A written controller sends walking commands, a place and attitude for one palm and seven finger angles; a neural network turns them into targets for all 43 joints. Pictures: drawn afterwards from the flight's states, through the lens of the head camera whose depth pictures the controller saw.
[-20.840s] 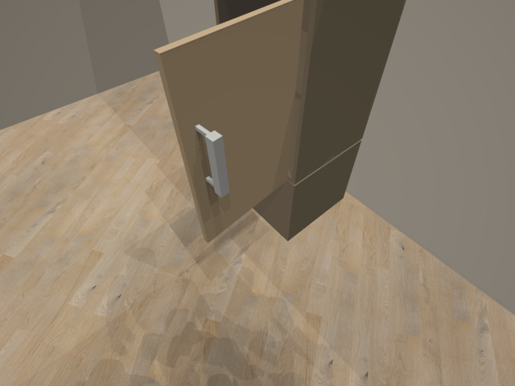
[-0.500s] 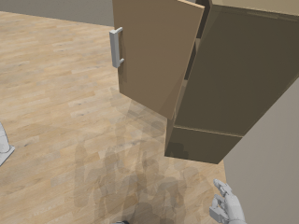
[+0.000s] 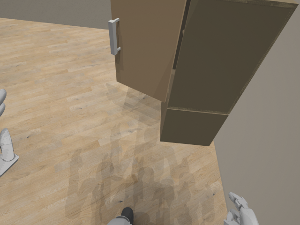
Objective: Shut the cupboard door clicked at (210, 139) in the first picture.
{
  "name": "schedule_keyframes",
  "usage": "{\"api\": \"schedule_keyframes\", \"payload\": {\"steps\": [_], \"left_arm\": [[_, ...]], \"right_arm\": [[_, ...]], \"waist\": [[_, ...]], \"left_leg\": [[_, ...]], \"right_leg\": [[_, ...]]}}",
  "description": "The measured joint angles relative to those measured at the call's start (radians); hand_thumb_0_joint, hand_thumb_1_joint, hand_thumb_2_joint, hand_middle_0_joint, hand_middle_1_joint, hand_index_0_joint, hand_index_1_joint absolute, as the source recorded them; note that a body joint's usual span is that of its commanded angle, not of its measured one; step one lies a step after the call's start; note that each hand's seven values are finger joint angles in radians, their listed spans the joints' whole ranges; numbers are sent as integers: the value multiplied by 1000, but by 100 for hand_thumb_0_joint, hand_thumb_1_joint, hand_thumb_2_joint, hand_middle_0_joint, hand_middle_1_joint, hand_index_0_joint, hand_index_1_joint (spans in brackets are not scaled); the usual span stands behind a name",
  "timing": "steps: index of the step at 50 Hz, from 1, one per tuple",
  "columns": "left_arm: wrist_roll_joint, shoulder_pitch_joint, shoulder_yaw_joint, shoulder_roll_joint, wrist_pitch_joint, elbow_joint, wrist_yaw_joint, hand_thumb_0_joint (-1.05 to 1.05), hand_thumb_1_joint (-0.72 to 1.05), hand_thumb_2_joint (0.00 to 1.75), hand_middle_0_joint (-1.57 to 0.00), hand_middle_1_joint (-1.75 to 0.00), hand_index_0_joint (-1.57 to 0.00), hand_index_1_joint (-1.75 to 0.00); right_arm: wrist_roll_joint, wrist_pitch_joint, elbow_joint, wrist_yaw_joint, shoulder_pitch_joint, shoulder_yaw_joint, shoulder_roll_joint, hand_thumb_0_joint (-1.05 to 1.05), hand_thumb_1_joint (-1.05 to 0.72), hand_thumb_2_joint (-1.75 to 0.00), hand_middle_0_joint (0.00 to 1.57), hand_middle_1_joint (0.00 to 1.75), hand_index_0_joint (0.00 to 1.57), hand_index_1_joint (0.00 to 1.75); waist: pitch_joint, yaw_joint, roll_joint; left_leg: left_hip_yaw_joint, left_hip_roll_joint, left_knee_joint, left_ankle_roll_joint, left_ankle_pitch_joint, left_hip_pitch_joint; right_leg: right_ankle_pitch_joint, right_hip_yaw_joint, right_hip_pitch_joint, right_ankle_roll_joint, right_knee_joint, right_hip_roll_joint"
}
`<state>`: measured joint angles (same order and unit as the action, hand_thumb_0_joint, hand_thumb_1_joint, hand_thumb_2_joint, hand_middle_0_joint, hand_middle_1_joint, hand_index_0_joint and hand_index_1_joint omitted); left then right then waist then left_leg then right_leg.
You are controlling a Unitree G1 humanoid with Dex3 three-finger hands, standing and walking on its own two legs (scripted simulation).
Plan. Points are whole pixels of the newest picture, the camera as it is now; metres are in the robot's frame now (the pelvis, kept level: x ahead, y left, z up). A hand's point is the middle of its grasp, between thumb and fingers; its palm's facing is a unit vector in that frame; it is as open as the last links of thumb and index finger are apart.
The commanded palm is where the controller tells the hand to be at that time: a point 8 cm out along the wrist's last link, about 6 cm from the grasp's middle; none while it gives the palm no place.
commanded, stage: stop stepping back and stand still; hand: left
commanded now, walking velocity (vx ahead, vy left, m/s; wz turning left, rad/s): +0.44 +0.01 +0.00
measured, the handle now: (115, 36) +0.99 +0.21 +0.00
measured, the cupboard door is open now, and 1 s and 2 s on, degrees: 65 65 65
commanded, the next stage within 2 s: let the arm hang, fingers relaxed in 1.20 s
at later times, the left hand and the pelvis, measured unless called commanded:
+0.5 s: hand out of the picture +0.13 +0.27 +0.18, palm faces +0.38 -0.80 -0.46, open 7.4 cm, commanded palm +0.08 +0.31 +0.19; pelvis -0.08 +0.02 +0.01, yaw -3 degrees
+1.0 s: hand out of the picture +0.18 +0.30 +0.17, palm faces +0.40 -0.80 -0.45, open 7.4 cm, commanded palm +0.12 +0.34 +0.19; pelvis -0.04 +0.05 +0.01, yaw -3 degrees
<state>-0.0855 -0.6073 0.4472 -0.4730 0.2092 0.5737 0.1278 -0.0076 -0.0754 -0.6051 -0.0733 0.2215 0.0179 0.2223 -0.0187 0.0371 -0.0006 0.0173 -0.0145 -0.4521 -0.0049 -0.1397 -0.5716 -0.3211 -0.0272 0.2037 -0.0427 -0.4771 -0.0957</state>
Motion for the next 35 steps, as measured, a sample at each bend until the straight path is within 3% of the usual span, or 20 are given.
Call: {"api": "schedule_keyframes", "payload": {"steps": [2,4,6,8,10,12,15,20,21,23,25,27,31,34,35], "left_arm": [[5,-45,-21,4,-5,37,7,1,89,90,-21,-31,-22,-30],[20,-60,-38,22,-19,38,21,1,89,90,-22,-31,-22,-30],[37,-10,-51,53,-25,-9,40,1,89,90,-22,-31,-22,-30],[49,95,-62,86,-25,-92,55,1,89,90,-22,-31,-22,-30],[49,178,-52,111,-38,-172,67,1,89,90,-21,-31,-22,-30],[48,196,-37,123,-61,-212,71,1,89,90,-21,-31,-21,-30],[51,166,-43,110,-83,-197,59,1,89,90,-21,-31,-21,-30],[54,37,-54,56,-68,-85,39,1,89,90,-21,-31,-21,-30],[54,22,-47,36,-63,-70,37,1,89,90,-21,-31,-21,-30],[53,30,-46,27,-51,-68,31,1,89,90,-21,-31,-21,-30],[52,49,-51,34,-35,-88,33,1,89,90,-21,-31,-22,-30],[52,53,-48,54,-24,-113,40,1,89,90,-22,-31,-22,-30],[57,79,-48,91,-21,-141,54,1,89,90,-22,-31,-22,-30],[57,101,-62,110,-19,-120,60,1,89,90,-21,-31,-22,-30],[56,109,-59,109,-17,-113,60,1,89,90,-21,-31,-22,-30]], "right_arm": [[0,8,-25,3,16,-4,-16,1,-91,-90,20,30,20,30],[0,19,-44,-6,51,-17,-28,1,-91,-90,20,30,20,30],[-3,13,-57,-20,80,-32,-25,1,-90,-90,20,30,20,30],[-1,-5,-72,-30,88,-34,-15,1,-90,-90,20,30,20,30],[7,-10,-90,-31,63,-45,-26,1,-90,-90,20,30,20,30],[4,-20,-82,-27,46,-60,-43,1,-90,-90,20,30,20,30],[-3,-40,-57,-8,46,-74,-78,1,-90,-90,20,30,20,30],[-14,-21,-13,11,61,-91,-95,1,-90,-90,20,31,21,30],[-16,-14,0,10,62,-87,-92,1,-90,-90,20,31,21,30],[-18,5,-7,10,46,-67,-65,1,-90,-90,20,31,21,30],[-12,21,-40,12,44,-44,-35,1,-90,-90,20,31,21,30],[-7,34,-62,10,60,-28,-11,1,-90,-90,20,31,21,30],[-4,28,-79,-11,93,-5,29,1,-90,-90,20,30,20,30],[-1,7,-69,-25,100,14,62,1,-91,-90,20,30,20,30],[2,3,-72,-30,87,21,61,1,-91,-90,20,30,20,30]], "waist": [[-16,-29,-15],[-61,-65,-34],[-99,-83,-28],[-111,-71,-1],[-83,-69,-16],[-73,-47,-17],[-64,-12,-13],[-65,11,-15],[-66,10,-25],[-43,-9,-5],[-32,-25,5],[-40,-34,-1],[-40,-37,-20],[-23,-31,4],[-9,-28,-1]], "left_leg": [[15,25,-209,-21,-109,-14],[13,36,-353,-20,-171,32],[7,19,-290,-5,-190,149],[24,9,-177,24,-177,226],[5,33,-158,42,-139,245],[-11,38,-115,46,-108,263],[-15,29,-26,47,-67,291],[-27,9,11,28,-86,278],[-37,17,-35,24,-123,244],[-32,8,-198,13,-199,168],[-22,8,-372,6,-242,109],[-28,0,-445,4,-235,83],[-56,-37,-294,14,-180,146],[-48,-56,-127,23,-130,237],[-49,-50,-131,10,-85,236]], "right_leg": [[13,8,15,-7,-28,15],[-4,23,27,-4,-45,38],[9,6,37,15,-50,61],[9,-23,55,40,-77,71],[-4,1,56,44,-99,90],[-51,28,84,47,-180,81],[-77,20,114,41,-266,55],[-84,-51,11,10,-30,41],[-96,-31,-10,-15,20,49],[52,-31,11,-40,22,42],[71,-33,12,-38,-6,43],[50,-26,2,-25,-10,54],[17,-28,-18,-3,-34,85],[-33,-47,-8,18,-104,89],[-52,-47,-3,26,-134,98]]}}
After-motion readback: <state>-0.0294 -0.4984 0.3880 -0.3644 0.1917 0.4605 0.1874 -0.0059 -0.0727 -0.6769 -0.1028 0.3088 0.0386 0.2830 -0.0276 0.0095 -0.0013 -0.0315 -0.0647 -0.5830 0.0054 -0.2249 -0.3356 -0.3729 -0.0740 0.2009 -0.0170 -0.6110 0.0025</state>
